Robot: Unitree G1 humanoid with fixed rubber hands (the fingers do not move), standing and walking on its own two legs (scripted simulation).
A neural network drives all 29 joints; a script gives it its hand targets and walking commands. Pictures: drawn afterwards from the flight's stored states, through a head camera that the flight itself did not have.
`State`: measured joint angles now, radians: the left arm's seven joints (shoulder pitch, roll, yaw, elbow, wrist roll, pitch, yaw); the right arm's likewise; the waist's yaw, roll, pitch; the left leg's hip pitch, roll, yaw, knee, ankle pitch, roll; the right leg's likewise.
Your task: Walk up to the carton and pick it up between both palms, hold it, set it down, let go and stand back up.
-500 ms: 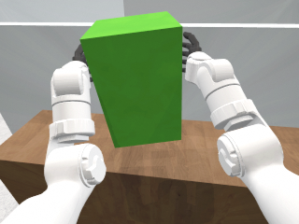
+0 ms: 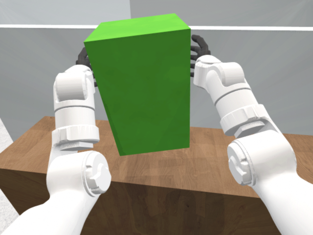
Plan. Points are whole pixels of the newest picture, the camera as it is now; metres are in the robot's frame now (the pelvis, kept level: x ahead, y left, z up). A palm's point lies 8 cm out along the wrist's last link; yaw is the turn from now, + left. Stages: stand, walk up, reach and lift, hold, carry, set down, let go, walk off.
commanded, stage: hold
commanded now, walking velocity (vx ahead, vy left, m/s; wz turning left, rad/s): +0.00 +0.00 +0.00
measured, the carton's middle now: (146, 86) +0.37 +0.00 +0.29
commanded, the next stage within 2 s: none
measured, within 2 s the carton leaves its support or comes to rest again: neither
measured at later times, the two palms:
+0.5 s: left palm (86, 75) +0.37 +0.14 +0.33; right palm (203, 66) +0.36 -0.13 +0.34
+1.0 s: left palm (86, 74) +0.37 +0.14 +0.33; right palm (203, 66) +0.36 -0.13 +0.34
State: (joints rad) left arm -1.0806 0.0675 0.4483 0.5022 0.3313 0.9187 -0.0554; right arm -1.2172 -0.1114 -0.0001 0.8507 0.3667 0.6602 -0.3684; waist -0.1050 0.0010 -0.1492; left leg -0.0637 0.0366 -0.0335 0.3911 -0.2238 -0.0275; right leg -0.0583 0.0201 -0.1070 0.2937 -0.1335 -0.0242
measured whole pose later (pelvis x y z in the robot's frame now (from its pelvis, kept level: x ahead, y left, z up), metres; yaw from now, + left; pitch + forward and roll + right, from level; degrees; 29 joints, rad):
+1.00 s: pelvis +0.00 +0.00 +0.00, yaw +0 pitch -6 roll -1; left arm -1.08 0.06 0.45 0.50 0.34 0.91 -0.05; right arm -1.21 -0.12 0.02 0.84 0.38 0.67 -0.37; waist -0.11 0.01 -0.15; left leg -0.06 0.04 -0.03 0.40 -0.23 -0.03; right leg -0.06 0.02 -0.10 0.29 -0.14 -0.02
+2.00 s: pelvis +0.00 +0.00 +0.00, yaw +0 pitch -6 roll -1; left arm -1.11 0.07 0.45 0.53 0.34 0.91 -0.06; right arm -1.22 -0.11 -0.02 0.85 0.36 0.67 -0.37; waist -0.11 0.00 -0.15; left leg -0.07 0.04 -0.04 0.40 -0.22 -0.03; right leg -0.07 0.02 -0.10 0.29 -0.13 -0.03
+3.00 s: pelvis +0.00 +0.00 +0.00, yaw +0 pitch -6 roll -1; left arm -1.10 0.07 0.44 0.51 0.34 0.91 -0.06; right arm -1.21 -0.11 -0.01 0.83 0.37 0.69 -0.37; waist -0.11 0.00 -0.15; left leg -0.07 0.04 -0.04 0.40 -0.23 -0.03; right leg -0.07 0.02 -0.10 0.30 -0.13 -0.02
